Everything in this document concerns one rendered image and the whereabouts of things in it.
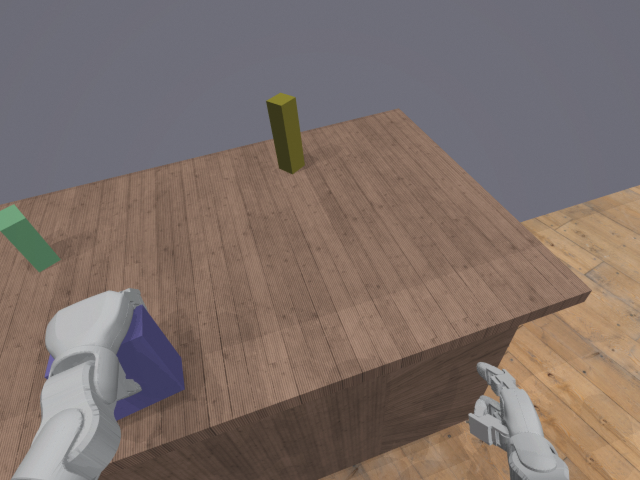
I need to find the table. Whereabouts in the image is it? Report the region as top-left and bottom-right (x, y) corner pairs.
(0, 108), (592, 480)

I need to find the robot right forearm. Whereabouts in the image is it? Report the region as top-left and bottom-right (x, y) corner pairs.
(507, 433), (569, 480)

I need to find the robot left forearm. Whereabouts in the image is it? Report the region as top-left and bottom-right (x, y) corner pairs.
(11, 345), (121, 480)

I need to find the robot left hand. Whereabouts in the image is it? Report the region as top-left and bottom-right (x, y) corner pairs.
(45, 288), (148, 401)

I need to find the sponge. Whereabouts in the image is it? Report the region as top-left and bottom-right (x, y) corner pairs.
(45, 305), (185, 421)

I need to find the robot right hand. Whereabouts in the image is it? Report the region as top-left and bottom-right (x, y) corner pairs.
(468, 362), (544, 452)

